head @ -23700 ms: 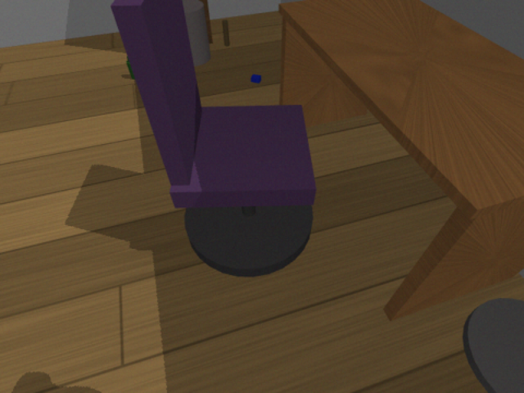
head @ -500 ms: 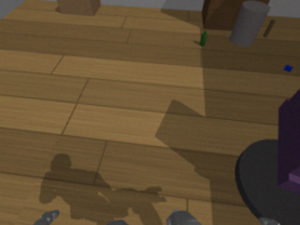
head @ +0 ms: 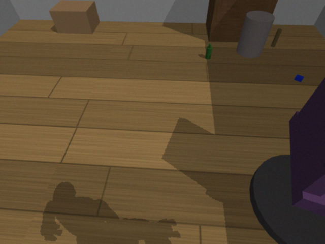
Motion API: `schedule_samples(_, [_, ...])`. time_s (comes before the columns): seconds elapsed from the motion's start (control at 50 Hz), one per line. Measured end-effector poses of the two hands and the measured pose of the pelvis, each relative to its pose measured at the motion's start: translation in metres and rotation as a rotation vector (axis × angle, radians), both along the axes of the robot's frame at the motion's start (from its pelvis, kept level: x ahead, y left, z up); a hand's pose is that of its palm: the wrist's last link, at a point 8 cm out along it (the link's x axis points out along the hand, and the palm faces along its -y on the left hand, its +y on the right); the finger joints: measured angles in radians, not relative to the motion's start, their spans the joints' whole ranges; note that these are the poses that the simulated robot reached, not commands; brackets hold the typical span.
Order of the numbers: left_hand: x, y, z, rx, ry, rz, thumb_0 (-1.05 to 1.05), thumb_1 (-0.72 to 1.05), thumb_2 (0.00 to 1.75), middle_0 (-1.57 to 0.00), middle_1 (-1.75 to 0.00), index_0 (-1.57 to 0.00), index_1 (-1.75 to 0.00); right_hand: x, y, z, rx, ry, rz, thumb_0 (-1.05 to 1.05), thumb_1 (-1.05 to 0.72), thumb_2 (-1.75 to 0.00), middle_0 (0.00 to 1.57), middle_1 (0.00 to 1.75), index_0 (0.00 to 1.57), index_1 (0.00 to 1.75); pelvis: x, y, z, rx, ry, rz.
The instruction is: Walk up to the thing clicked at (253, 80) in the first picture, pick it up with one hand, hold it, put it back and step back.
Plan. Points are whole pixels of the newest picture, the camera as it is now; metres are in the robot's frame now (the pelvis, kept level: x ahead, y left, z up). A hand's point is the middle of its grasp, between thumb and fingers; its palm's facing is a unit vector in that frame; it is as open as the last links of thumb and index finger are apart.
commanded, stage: walk up
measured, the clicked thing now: (299, 78) +1.62 -1.31 -0.74
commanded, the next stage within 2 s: stand in 0.60 s
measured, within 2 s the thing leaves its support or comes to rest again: neither
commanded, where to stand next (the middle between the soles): +0.08 -0.01 m, yaw +1 degrees
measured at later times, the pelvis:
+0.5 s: pelvis +0.02 -0.01 +0.02, yaw -1 degrees
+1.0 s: pelvis +0.02 +0.01 +0.03, yaw -1 degrees
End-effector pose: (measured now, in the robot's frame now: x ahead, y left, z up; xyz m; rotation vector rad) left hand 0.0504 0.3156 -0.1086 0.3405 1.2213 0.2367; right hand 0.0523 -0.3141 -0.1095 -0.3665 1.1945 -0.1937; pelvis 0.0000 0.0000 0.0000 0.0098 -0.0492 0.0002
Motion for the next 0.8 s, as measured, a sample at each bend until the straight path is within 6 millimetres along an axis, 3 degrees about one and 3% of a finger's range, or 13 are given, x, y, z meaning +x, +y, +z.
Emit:
schedule_samples(0.24, [0.056,-0.029,0.016,-0.021,-0.064,-0.035,0.01,0.90,0.90,-0.20,-0.30,-0.21,-0.30,0.042,0.005,0.000,0.064,-0.034,-0.016,0.01,-0.90,-0.89,0.21,0.30,0.20,0.30,0.015,-0.010,0.013,0.005,0.008,-0.002])
schedule_samples(0.4, [0.084,-0.035,0.025,-0.027,-0.096,-0.052,0.01,0.90,0.90,-0.20,-0.30,-0.21,-0.30,0.047,0.001,0.006,0.057,-0.028,-0.038,0.01,-0.90,-0.89,0.21,0.30,0.20,0.30,0.020,-0.012,0.020,0.002,0.010,-0.011])
schedule_samples(0.58, [0.092,-0.034,0.022,-0.043,-0.073,-0.062,0.01,0.90,0.90,-0.20,-0.30,-0.21,-0.30,0.036,0.001,0.013,0.040,0.006,-0.076,0.01,-0.90,-0.89,0.21,0.30,0.20,0.30,0.025,-0.007,0.024,-0.004,0.014,-0.025])
schedule_samples(0.8, [0.082,-0.026,0.019,-0.055,-0.043,-0.045,0.01,0.90,0.90,-0.20,-0.30,-0.21,-0.30,0.031,0.013,0.017,0.039,0.032,-0.083,0.01,-0.90,-0.89,0.21,0.30,0.20,0.30,0.023,0.001,0.028,-0.007,0.011,-0.016])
